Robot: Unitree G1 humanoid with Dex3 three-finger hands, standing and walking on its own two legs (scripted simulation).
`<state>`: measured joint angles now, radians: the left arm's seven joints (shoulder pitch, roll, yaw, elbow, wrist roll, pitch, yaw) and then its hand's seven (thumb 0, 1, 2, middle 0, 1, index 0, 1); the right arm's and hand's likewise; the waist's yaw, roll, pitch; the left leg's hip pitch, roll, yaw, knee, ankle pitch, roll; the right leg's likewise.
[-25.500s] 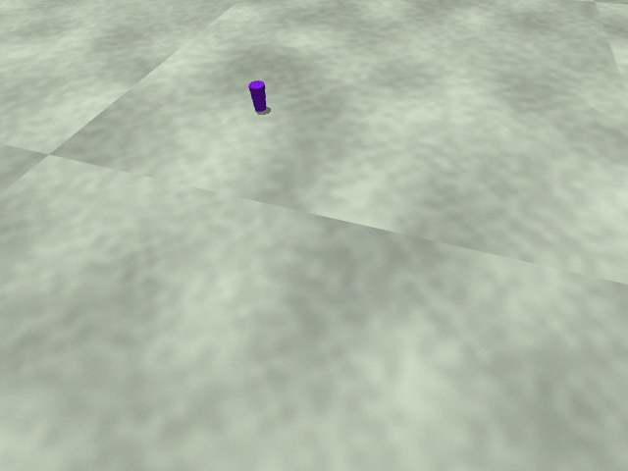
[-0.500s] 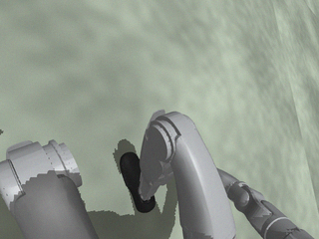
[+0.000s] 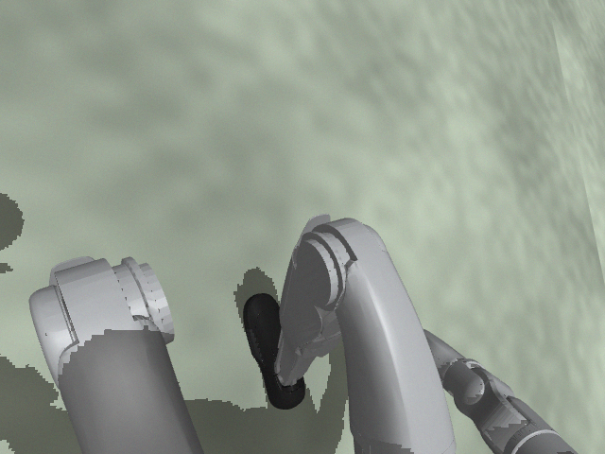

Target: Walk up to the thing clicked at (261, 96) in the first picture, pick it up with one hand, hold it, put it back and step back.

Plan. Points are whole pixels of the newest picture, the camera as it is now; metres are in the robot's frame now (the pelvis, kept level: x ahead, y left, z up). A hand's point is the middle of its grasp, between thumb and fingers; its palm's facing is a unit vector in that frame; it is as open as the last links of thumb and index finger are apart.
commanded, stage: withdraw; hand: left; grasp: from the side
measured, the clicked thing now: out of the picture +0.43 +0.31 -0.22
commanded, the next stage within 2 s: rise in 0.02 s
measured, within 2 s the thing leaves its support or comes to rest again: neither
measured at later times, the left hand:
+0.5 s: hand out of the picture +0.33 +0.45 -0.01, palm faces +0.45 -0.77 -0.45, open 17.3 cm
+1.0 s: hand out of the picture +0.25 +0.32 +0.19, palm faces +0.39 -0.81 -0.44, open 17.2 cm
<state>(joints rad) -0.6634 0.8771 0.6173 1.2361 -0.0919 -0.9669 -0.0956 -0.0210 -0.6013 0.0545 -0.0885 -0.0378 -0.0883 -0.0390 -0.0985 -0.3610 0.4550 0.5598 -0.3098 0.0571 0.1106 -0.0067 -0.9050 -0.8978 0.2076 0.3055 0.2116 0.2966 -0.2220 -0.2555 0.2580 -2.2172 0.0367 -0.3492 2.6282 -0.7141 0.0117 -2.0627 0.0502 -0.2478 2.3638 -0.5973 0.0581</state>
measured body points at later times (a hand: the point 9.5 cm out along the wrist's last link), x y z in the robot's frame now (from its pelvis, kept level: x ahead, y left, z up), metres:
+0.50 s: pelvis +0.01 -0.01 +0.06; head +0.20 +0.11 +0.46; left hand +0.30 +0.49 +0.02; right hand +0.19 -0.24 -0.04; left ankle +0.08 +0.12 -0.26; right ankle +0.15 -0.12 -0.26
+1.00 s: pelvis +0.05 -0.01 +0.29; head +0.19 +0.05 +0.71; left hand +0.22 +0.37 +0.22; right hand +0.30 -0.22 +0.18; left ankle +0.08 +0.12 -0.26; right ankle +0.14 -0.12 -0.26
